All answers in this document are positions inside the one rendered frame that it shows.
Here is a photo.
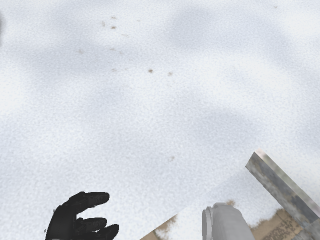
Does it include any left robot hand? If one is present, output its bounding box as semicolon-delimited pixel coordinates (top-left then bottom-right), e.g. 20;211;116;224
44;191;119;240

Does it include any right robot shin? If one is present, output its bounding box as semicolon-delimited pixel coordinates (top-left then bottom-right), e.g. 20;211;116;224
212;202;242;215

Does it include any right robot thigh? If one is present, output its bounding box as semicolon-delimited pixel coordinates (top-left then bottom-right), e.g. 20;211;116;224
202;204;255;240

